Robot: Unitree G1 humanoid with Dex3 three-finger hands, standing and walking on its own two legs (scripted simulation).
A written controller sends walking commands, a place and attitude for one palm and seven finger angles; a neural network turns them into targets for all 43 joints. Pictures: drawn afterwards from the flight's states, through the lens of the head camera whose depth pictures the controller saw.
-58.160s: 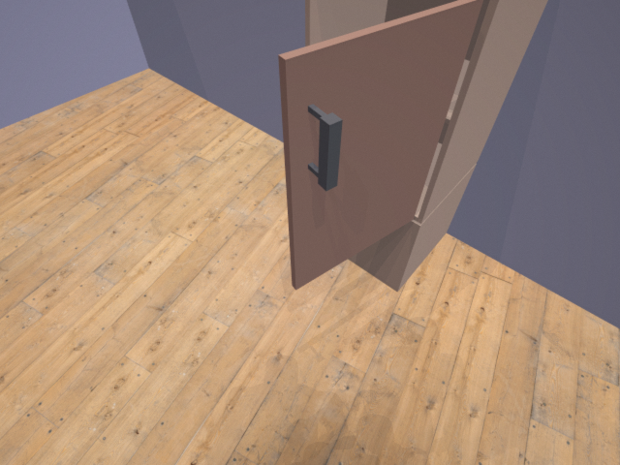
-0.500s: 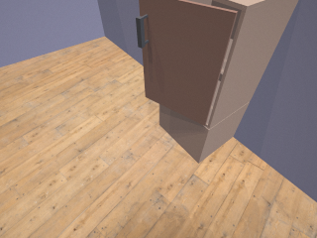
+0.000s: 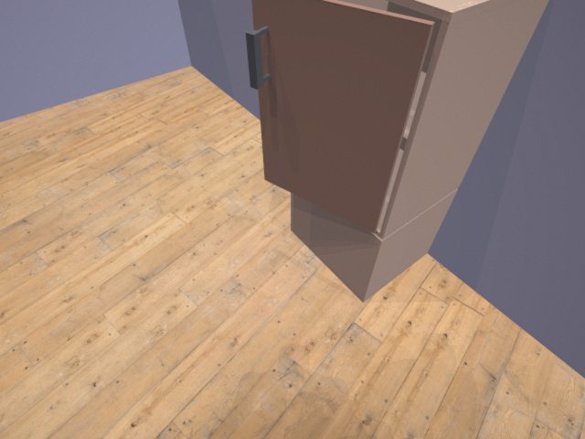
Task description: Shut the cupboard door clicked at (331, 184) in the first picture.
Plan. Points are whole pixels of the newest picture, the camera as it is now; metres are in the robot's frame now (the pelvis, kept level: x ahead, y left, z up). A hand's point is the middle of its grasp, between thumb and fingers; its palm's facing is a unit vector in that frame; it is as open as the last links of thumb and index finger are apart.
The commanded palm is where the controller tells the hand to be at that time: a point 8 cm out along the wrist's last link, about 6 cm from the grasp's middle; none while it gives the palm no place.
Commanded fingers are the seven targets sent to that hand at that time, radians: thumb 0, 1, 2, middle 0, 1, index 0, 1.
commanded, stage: walk to a spot facing it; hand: left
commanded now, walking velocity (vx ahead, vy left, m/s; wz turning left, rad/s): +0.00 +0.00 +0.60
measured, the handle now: (260, 57) +0.93 +0.14 +0.09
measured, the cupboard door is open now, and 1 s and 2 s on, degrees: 17 17 17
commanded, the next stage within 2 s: none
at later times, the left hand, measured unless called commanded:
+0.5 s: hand out of the picture +0.00 +0.25 -0.19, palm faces +0.27 -0.93 -0.25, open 7.4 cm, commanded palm none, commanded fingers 0.00 0.90 0.90 -0.20 -0.30 -0.20 -0.30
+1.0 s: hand out of the picture -0.06 +0.19 -0.18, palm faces +0.57 -0.79 -0.24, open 7.4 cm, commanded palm none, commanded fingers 0.00 0.90 0.90 -0.20 -0.30 -0.20 -0.30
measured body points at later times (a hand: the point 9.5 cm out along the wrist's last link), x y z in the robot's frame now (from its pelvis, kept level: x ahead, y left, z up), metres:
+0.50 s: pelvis -0.01 +0.03 -0.02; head +0.04 +0.05 +0.43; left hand -0.01 +0.30 -0.17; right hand +0.08 -0.20 -0.16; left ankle +0.00 +0.14 -0.74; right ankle -0.03 -0.10 -0.68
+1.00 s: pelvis +0.00 -0.01 -0.01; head +0.05 +0.03 +0.43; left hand -0.09 +0.23 -0.16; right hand +0.22 -0.18 -0.16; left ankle -0.07 +0.10 -0.71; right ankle +0.02 -0.12 -0.74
